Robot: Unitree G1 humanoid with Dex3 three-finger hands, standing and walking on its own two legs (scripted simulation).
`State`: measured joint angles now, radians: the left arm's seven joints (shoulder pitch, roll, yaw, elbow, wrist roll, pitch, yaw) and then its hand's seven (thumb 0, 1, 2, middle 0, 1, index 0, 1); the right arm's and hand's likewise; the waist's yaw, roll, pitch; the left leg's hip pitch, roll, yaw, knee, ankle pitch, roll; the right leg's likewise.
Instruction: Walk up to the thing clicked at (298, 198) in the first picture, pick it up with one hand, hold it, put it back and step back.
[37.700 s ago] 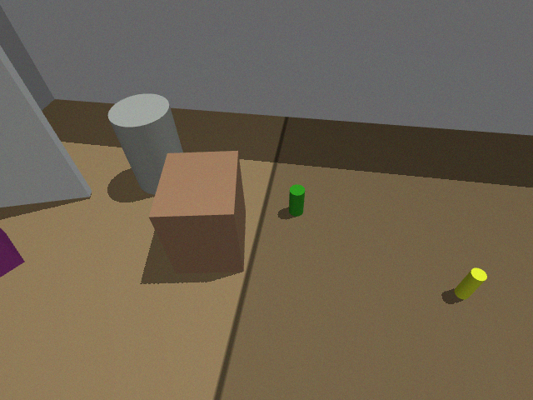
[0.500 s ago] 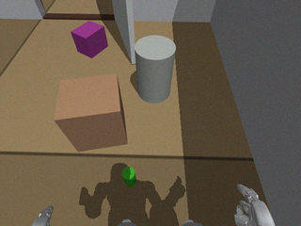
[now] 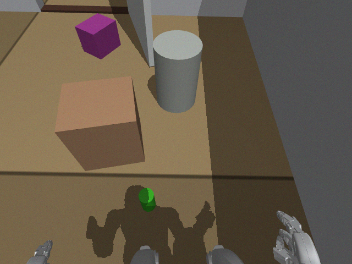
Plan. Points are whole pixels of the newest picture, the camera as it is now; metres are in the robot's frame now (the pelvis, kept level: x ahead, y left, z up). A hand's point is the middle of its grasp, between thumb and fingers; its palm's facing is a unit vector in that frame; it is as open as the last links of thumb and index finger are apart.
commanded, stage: go down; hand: left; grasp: from the side
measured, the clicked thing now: (147, 200) +0.46 +0.13 -0.61
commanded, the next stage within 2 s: approach in 1.74 s
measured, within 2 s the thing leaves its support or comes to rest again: neither
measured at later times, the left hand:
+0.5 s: hand (79, 215) +0.30 +0.30 -0.21, palm faces +0.06 -0.98 -0.18, open 17.2 cm
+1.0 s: hand (82, 198) +0.37 +0.32 -0.25, palm faces +0.04 -0.99 -0.11, open 17.1 cm
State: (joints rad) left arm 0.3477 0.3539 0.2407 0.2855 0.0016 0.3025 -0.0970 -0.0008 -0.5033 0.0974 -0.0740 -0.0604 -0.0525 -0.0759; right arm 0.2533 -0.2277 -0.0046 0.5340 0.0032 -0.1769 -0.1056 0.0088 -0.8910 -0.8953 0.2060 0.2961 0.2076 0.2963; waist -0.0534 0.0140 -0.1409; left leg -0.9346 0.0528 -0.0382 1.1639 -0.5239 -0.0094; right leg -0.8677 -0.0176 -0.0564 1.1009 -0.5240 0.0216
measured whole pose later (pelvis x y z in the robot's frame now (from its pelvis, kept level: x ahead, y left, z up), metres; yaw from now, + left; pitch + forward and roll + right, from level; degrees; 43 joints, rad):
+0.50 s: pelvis -0.05 +0.00 -0.14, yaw -2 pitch +30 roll -3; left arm -0.30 0.55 0.49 0.83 -0.08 -0.24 -0.38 0.00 -0.47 0.11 -0.06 -0.07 -0.04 -0.08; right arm 0.18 -0.30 0.01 0.62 -0.02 -0.19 -0.04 0.01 -0.89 -0.90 0.21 0.30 0.21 0.30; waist -0.08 0.00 -0.18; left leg -1.62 0.05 -0.05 1.72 -0.64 -0.01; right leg -1.56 -0.02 -0.03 1.69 -0.65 0.02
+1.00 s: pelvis -0.08 +0.00 -0.24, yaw -4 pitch +33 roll -5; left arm -0.63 0.77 0.66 1.07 -0.10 -0.37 -0.57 -0.01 -0.45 0.08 -0.04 -0.07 -0.03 -0.06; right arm 0.17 -0.33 0.07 0.67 -0.04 -0.14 -0.01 0.00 -0.90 -0.90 0.21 0.30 0.21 0.30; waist -0.13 -0.01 -0.15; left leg -1.97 0.05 -0.10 2.05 -0.66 -0.02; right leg -1.91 -0.01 -0.06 2.00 -0.67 0.01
